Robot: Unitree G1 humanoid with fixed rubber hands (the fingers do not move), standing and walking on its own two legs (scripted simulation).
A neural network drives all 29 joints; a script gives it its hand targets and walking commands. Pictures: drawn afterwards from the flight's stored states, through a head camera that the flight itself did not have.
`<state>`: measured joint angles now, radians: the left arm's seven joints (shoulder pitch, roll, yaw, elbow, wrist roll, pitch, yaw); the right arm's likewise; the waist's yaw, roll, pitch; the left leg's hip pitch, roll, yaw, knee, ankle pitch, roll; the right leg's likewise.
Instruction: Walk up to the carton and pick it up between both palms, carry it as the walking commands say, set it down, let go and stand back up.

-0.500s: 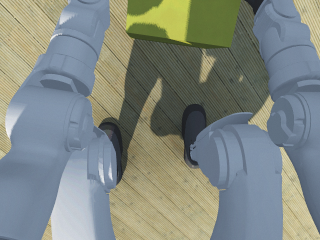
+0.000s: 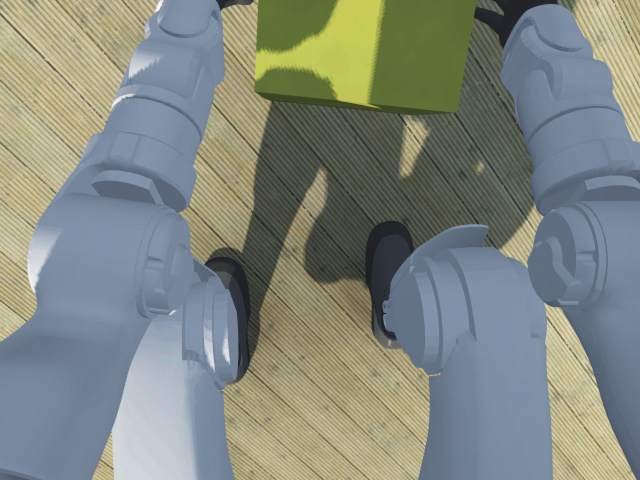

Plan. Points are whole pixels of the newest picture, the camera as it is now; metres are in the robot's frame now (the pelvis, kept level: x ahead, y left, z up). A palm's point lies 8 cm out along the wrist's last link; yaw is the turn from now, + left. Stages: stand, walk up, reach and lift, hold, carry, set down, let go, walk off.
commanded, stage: reach and lift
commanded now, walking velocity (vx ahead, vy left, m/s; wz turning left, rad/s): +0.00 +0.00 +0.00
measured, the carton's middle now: (356, 22) +0.52 -0.10 -0.28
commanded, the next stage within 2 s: none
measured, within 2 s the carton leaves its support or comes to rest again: leaves its support in 0.08 s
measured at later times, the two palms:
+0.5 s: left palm out of the picture +0.54 +0.05 -0.15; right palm (549, 10) +0.49 -0.24 -0.15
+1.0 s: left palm out of the picture +0.54 +0.03 -0.11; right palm (580, 6) +0.48 -0.24 -0.11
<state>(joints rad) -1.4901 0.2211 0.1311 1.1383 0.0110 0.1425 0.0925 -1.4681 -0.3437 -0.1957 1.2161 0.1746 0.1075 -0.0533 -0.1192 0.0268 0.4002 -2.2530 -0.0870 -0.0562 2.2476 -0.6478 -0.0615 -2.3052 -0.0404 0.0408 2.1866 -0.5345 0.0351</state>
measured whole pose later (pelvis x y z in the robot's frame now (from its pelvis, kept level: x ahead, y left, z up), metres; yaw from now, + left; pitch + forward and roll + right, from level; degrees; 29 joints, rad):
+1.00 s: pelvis -0.02 -0.01 +0.05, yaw -1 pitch +30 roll +4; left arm -1.46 0.16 0.22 0.84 0.02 0.32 0.28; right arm -1.38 -0.13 -0.38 0.71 -0.01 0.29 -0.32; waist -0.12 0.01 0.52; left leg -1.99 -0.12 -0.04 2.10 -0.63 -0.10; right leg -2.08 0.10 0.13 2.06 -0.49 0.09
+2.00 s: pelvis -0.04 +0.00 +0.14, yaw -2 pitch +22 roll +3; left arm -1.33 0.10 0.31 0.70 0.10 0.39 0.21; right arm -1.26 -0.03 -0.42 0.54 -0.07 0.38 -0.32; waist -0.10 0.02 0.52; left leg -1.66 -0.14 -0.06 1.80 -0.54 -0.08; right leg -1.73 0.09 0.14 1.77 -0.43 0.09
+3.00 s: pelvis -0.03 +0.00 +0.24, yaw -3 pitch +13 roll +2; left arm -1.11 0.06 0.27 0.62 0.08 0.39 0.19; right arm -1.04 0.04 -0.34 0.45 -0.06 0.40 -0.36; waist -0.08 0.01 0.52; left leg -1.20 -0.12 -0.09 1.43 -0.47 -0.07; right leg -1.27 0.09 0.15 1.40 -0.37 0.07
